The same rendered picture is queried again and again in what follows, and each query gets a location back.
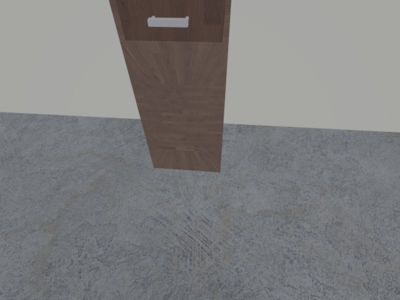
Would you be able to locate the drawer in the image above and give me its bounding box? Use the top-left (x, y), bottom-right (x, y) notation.
top-left (116, 0), bottom-right (226, 43)

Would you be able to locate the cabinet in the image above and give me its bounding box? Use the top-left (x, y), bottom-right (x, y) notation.
top-left (109, 0), bottom-right (231, 173)

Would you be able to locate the handle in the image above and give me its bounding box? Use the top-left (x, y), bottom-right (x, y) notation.
top-left (147, 16), bottom-right (189, 28)

